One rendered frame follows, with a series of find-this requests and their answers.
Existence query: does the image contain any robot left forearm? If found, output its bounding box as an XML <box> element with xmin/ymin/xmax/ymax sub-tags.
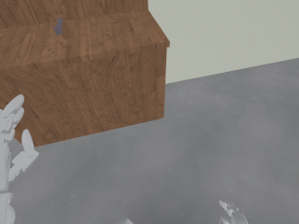
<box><xmin>0</xmin><ymin>190</ymin><xmax>16</xmax><ymax>224</ymax></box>

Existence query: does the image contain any tap lever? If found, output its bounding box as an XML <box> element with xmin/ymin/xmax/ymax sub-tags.
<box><xmin>53</xmin><ymin>18</ymin><xmax>63</xmax><ymax>35</ymax></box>

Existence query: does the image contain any counter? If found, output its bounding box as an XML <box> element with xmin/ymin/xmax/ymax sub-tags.
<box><xmin>0</xmin><ymin>0</ymin><xmax>170</xmax><ymax>147</ymax></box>

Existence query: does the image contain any robot left hand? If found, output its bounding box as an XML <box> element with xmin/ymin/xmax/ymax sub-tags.
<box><xmin>0</xmin><ymin>94</ymin><xmax>39</xmax><ymax>191</ymax></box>

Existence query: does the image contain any robot right hand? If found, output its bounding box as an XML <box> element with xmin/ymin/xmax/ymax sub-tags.
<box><xmin>219</xmin><ymin>199</ymin><xmax>249</xmax><ymax>224</ymax></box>

